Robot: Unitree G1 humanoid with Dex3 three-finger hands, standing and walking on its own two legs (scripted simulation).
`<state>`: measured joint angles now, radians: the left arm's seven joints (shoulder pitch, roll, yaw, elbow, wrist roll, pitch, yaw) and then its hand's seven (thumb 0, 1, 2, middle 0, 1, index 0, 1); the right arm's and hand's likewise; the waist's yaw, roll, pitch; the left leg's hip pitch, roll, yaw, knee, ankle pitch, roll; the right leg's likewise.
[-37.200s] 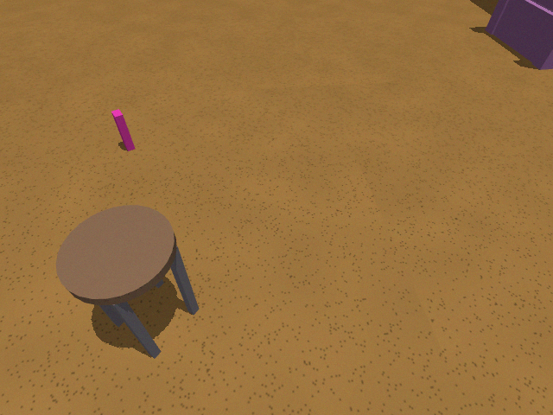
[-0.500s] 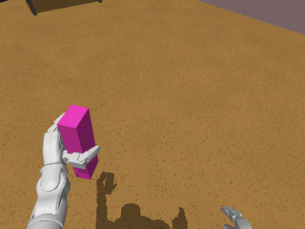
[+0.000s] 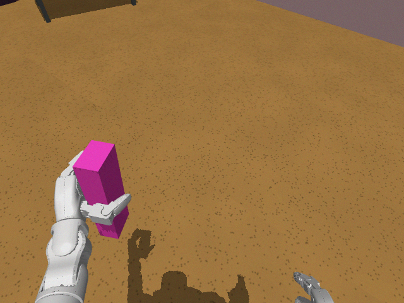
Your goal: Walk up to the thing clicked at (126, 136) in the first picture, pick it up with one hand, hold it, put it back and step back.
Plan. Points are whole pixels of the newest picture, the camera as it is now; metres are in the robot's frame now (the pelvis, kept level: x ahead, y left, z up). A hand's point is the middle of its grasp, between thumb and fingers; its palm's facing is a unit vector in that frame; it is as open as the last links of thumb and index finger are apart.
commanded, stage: hold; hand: left
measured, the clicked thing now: (106, 195) +0.33 +0.18 +0.03
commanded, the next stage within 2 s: crouch in 1.20 s
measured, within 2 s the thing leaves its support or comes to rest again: neither
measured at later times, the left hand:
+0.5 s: hand (106, 187) +0.34 +0.18 +0.05, palm faces +0.20 -0.98 -0.03, open 9.9 cm
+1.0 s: hand (103, 190) +0.33 +0.18 +0.05, palm faces +0.20 -0.98 -0.03, open 9.9 cm
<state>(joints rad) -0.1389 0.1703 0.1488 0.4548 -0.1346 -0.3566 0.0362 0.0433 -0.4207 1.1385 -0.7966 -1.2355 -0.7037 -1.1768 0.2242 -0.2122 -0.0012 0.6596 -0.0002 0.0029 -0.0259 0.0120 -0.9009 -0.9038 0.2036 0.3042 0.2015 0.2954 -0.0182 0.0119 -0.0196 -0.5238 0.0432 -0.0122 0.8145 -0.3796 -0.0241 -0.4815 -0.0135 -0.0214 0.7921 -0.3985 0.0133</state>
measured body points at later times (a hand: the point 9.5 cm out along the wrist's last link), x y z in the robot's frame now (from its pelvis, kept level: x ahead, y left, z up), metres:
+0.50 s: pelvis +0.01 +0.00 +0.00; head +0.05 +0.00 +0.45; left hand +0.32 +0.23 +0.05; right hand +0.14 -0.24 -0.11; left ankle +0.02 +0.13 -0.71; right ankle +0.00 -0.13 -0.71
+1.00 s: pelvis +0.00 +0.00 +0.00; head +0.04 +0.00 +0.45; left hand +0.31 +0.23 +0.06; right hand +0.14 -0.24 -0.11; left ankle +0.02 +0.13 -0.71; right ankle +0.00 -0.13 -0.71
